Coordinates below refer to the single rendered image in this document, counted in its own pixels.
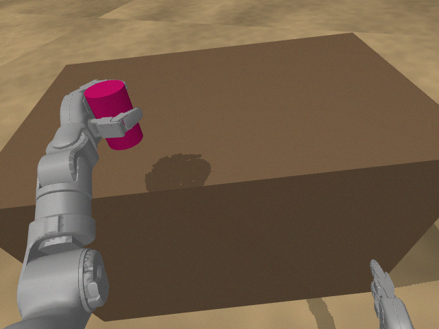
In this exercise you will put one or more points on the left robot arm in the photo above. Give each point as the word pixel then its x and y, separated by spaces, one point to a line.
pixel 61 282

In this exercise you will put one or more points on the left robot hand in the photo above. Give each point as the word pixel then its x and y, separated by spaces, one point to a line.
pixel 75 108

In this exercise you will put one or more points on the right robot hand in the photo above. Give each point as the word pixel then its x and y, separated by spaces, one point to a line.
pixel 390 310

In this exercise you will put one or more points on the can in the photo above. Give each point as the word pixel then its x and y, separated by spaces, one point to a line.
pixel 108 99

